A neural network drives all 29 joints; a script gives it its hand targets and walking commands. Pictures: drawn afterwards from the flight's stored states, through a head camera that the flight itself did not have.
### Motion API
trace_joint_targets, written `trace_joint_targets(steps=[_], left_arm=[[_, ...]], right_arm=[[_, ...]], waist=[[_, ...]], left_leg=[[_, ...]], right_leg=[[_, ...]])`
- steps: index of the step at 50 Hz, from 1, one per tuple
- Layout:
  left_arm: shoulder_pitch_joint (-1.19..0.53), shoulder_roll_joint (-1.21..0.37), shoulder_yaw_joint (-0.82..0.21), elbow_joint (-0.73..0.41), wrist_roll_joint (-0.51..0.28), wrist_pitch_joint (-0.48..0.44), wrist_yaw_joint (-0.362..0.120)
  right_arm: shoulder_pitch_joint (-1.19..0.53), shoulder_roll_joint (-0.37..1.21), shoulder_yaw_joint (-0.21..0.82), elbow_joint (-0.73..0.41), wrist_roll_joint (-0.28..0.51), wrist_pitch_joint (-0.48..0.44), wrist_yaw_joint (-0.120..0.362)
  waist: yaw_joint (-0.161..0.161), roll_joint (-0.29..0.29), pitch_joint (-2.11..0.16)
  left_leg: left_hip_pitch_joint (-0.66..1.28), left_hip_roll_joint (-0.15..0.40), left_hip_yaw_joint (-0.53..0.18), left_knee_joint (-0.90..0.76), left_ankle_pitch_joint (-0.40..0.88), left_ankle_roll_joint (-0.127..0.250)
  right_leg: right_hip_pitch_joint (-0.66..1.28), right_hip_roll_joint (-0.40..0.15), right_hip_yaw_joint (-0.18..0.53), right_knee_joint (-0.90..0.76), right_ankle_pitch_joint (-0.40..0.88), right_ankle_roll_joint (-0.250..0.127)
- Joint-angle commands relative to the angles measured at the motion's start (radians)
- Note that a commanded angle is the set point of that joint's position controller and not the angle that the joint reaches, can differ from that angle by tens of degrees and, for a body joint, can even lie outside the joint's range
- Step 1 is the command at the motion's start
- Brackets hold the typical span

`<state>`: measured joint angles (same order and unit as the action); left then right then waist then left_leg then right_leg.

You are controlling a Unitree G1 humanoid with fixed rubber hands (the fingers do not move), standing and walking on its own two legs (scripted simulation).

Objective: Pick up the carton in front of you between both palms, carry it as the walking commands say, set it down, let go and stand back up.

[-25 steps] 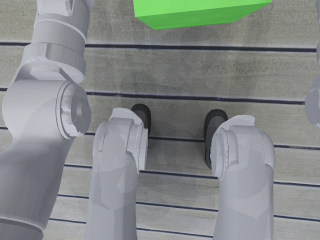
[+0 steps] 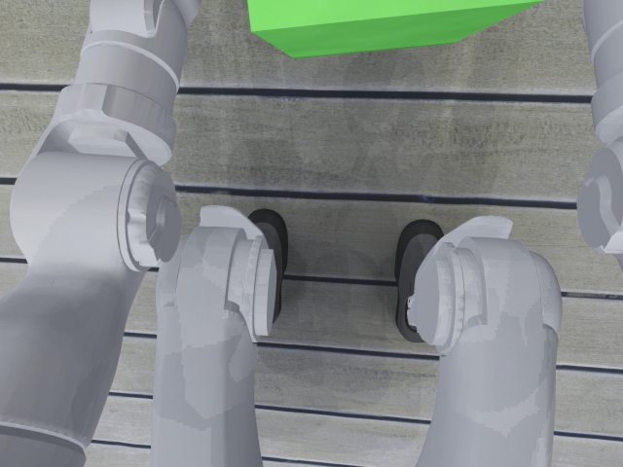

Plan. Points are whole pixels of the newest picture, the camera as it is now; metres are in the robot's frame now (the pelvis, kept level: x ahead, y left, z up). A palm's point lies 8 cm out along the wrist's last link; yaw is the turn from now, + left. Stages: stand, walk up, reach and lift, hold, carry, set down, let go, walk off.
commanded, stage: reach and lift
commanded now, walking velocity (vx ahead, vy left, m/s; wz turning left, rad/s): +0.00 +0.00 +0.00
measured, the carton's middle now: out of the picture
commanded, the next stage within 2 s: none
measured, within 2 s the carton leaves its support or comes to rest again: leaves its support in 0.50 s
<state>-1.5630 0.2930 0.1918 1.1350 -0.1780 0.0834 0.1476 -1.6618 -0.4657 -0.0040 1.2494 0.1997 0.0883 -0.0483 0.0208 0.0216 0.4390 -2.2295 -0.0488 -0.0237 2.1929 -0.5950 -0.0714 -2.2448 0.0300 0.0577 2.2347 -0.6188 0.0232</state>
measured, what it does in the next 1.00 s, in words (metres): rises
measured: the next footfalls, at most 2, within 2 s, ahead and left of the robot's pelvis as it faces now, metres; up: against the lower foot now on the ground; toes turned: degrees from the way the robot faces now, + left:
none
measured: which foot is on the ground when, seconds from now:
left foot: down 0.00-1.00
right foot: down 0.00-1.00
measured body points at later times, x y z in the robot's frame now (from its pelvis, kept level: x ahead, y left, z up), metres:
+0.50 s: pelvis +0.01 +0.00 +0.00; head +0.38 -0.03 +0.23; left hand +0.58 +0.13 -0.17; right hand +0.58 -0.18 -0.18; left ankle +0.11 +0.13 -0.33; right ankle +0.10 -0.12 -0.33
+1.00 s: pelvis -0.02 +0.01 +0.10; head +0.27 -0.02 +0.45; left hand +0.52 +0.13 +0.03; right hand +0.52 -0.18 +0.03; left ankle +0.11 +0.14 -0.33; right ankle +0.10 -0.13 -0.33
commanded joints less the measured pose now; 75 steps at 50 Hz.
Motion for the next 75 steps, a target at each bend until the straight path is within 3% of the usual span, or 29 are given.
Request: trace_joint_targets(steps=[1, 6, 7, 8, 11, 13, 16, 21, 27, 29, 31, 33, 37, 42, 48, 57, 64, 75], left_arm=[[-0.289, 0.079, -0.003, -0.104, 0.007, -0.016, -0.003], [-0.371, -0.053, -0.014, -0.119, 0.035, -0.001, -0.02], [-0.367, -0.056, 0.013, -0.119, 0.064, 0.001, -0.02], [-0.445, -0.277, -0.042, -0.155, 0.059, 0.013, -0.059], [-0.534, -0.719, -0.078, -0.153, 0.103, 0.065, -0.202], [-0.53, -0.846, -0.089, -0.19, 0.122, 0.099, -0.266], [-0.523, -0.918, -0.125, -0.242, 0.099, 0.126, -0.302], [-0.555, -1.025, -0.214, -0.332, 0.0, 0.134, -0.308], [-0.613, -1.133, -0.345, -0.587, -0.058, 0.172, -0.276], [-0.599, -1.179, -0.374, -0.651, -0.038, 0.19, -0.259], [-0.558, -1.198, -0.371, -0.65, -0.01, 0.213, -0.259], [-0.477, -1.221, -0.333, -0.568, 0.032, 0.235, -0.269], [-0.367, -1.226, -0.144, -0.381, 0.189, 0.26, -0.299], [-0.351, -1.2, -0.016, -0.311, 0.297, 0.269, -0.31], [-0.375, -1.242, -0.05, -0.355, 0.293, 0.285, -0.322], [-0.285, -1.381, -0.237, -0.477, 0.202, 0.33, -0.351], [-0.103, -1.423, -0.292, -0.476, 0.186, 0.327, -0.357], [0.131, -1.451, -0.287, -0.434, 0.23, 0.283, -0.351]], right_arm=[[-0.314, -0.07, -0.003, -0.099, -0.003, -0.015, 0.003], [-0.388, 0.065, 0.02, -0.111, -0.017, 0.0, 0.024], [-0.384, 0.093, 0.013, -0.106, -0.026, 0.006, 0.03], [-0.458, 0.32, 0.064, -0.129, -0.021, 0.017, 0.069], [-0.469, 0.78, 0.076, -0.144, -0.061, 0.06, 0.212], [-0.42, 0.925, 0.047, -0.185, -0.083, 0.092, 0.278], [-0.394, 1.001, 0.053, -0.235, -0.08, 0.119, 0.314], [-0.432, 1.093, 0.135, -0.374, -0.023, 0.131, 0.306], [-0.476, 1.24, 0.247, -0.694, 0.012, 0.165, 0.256], [-0.458, 1.292, 0.262, -0.735, 0.009, 0.184, 0.23], [-0.401, 1.321, 0.261, -0.705, -0.01, 0.21, 0.221], [-0.303, 1.355, 0.217, -0.608, -0.059, 0.236, 0.227], [-0.196, 1.361, 0.021, -0.394, -0.211, 0.263, 0.258], [-0.2, 1.341, -0.125, -0.328, -0.318, 0.266, 0.278], [-0.223, 1.37, -0.125, -0.365, -0.328, 0.279, 0.282], [-0.142, 1.511, 0.054, -0.523, -0.24, 0.325, 0.296], [0.023, 1.567, 0.12, -0.553, -0.223, 0.321, 0.291], [0.237, 1.595, 0.106, -0.531, -0.268, 0.274, 0.271]], waist=[[0.008, -0.065, -1.189], [0.003, -0.057, -1.157], [0.018, -0.059, -1.144], [0.021, -0.061, -1.143], [-0.002, -0.056, -1.022], [-0.005, -0.048, -0.994], [-0.008, -0.042, -1.015], [-0.023, -0.056, -1.283], [-0.019, -0.098, -2.007], [-0.016, -0.095, -2.148], [-0.011, -0.08, -2.101], [-0.009, -0.08, -1.885], [-0.002, -0.075, -1.449], [0.007, -0.071, -1.362], [-0.013, -0.046, -1.513], [-0.021, -0.039, -1.784], [-0.013, -0.054, -1.68], [-0.016, -0.042, -1.452]], left_leg=[[0.588, -0.014, 0.099, -0.136, 0.358, 0.017], [0.64, -0.034, 0.105, -0.143, 0.321, 0.024], [0.653, -0.037, 0.111, -0.147, 0.316, 0.025], [0.646, -0.049, 0.111, -0.147, 0.321, 0.032], [0.588, -0.068, 0.107, -0.119, 0.291, 0.037], [0.547, -0.073, 0.115, -0.116, 0.271, 0.043], [0.527, -0.074, 0.122, -0.107, 0.292, 0.053], [0.597, -0.077, 0.131, -0.088, 0.435, 0.06], [0.704, -0.1, 0.148, -0.131, 0.673, 0.043], [0.763, -0.115, 0.149, -0.16, 0.671, 0.035], [0.778, -0.123, 0.152, -0.199, 0.624, 0.03], [0.698, -0.124, 0.157, -0.257, 0.54, 0.023], [0.542, -0.121, 0.151, -0.373, 0.255, 0.033], [0.531, -0.121, 0.134, -0.487, 0.137, 0.045], [0.644, -0.125, 0.137, -0.572, 0.135, 0.038], [0.866, -0.131, 0.145, -0.662, 0.3, 0.022], [0.949, -0.129, 0.114, -0.759, 0.363, 0.023], [1.13, -0.125, 0.061, -0.967, 0.341, 0.033]], right_leg=[[0.576, 0.0, -0.065, -0.192, 0.348, 0.003], [0.612, 0.021, -0.073, -0.204, 0.304, -0.002], [0.612, 0.025, -0.079, -0.205, 0.292, 0.0], [0.622, 0.037, -0.081, -0.206, 0.298, -0.005], [0.562, 0.06, -0.089, -0.18, 0.288, -0.012], [0.512, 0.064, -0.102, -0.178, 0.272, -0.02], [0.486, 0.066, -0.109, -0.17, 0.289, -0.026], [0.623, 0.067, -0.109, -0.153, 0.463, -0.027], [1.055, 0.089, -0.102, -0.169, 0.85, -0.013], [1.042, 0.107, -0.118, -0.194, 0.815, 0.003], [0.979, 0.117, -0.131, -0.241, 0.722, 0.008], [0.893, 0.12, -0.135, -0.301, 0.629, 0.012], [0.603, 0.121, -0.149, -0.439, 0.294, 0.005], [0.58, 0.128, -0.146, -0.541, 0.158, -0.008], [0.704, 0.132, -0.153, -0.622, 0.161, -0.01], [0.959, 0.134, -0.158, -0.709, 0.345, 0.011], [1.055, 0.14, -0.136, -0.804, 0.416, 0.022], [1.199, 0.136, -0.085, -1.011, 0.388, 0.012]])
